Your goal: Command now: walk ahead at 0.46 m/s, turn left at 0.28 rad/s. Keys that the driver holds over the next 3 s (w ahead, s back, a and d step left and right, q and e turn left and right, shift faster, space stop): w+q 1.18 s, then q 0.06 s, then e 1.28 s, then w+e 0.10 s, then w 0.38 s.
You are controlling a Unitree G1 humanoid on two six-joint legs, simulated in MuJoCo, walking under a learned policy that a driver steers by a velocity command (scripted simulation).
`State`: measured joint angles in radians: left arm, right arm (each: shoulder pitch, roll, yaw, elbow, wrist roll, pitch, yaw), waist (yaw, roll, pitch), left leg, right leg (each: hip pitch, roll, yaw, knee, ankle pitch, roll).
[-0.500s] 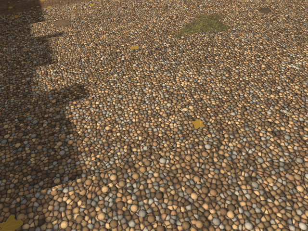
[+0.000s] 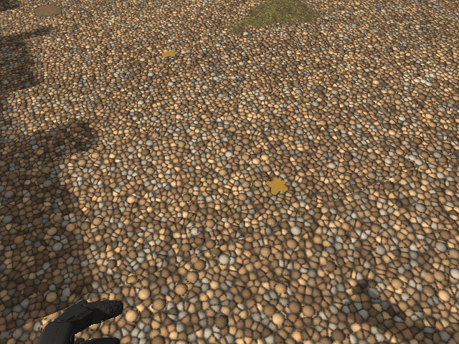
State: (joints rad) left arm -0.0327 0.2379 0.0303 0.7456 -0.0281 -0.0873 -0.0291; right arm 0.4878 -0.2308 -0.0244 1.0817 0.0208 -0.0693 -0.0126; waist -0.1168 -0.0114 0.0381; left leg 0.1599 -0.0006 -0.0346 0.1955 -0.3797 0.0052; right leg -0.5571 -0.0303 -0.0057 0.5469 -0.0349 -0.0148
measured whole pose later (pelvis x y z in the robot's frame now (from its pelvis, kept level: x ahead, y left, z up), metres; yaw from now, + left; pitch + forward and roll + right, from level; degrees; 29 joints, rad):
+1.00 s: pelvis +0.51 +0.13 +0.00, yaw +34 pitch +1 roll +0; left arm 0.06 0.29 0.06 0.78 0.01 -0.12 -0.03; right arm 0.39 -0.27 -0.08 0.73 0.00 -0.03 -0.02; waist -0.06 -0.04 -0.03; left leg -0.14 -0.11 -0.17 0.51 -0.37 0.08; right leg -0.56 -0.02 0.06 0.81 -0.02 0.01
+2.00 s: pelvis +0.77 +0.42 -0.17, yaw +26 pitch +1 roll +1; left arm 0.09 0.27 0.08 0.61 -0.02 0.08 0.00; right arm 0.21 -0.30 -0.08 0.82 -0.01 0.02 -0.05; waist -0.04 0.01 0.00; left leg -0.26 0.08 0.23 0.53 -0.28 0.02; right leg -0.51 -0.04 -0.02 0.82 -0.28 0.03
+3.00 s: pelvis +0.97 +0.40 -0.17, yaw -2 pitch +4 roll +0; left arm 0.15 0.27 0.04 0.60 -0.02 -0.04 -0.02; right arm 0.39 -0.30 -0.08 0.85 0.02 -0.03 0.02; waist -0.08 0.01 -0.02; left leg -0.18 0.07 0.01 0.64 -0.45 -0.02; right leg -0.44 0.01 -0.01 0.58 -0.21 -0.04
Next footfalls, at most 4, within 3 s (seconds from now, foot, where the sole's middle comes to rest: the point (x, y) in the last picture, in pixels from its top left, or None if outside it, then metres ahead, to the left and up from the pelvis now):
0.04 right None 0.20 -0.13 -0.77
0.58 left None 0.43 0.19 -0.77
1.04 right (188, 274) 0.68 0.07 -0.77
1.56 left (53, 291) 0.75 0.54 -0.94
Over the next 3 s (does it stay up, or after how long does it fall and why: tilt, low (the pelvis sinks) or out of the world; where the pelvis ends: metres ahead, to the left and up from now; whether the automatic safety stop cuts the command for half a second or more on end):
stays up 0.97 0.40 -0.17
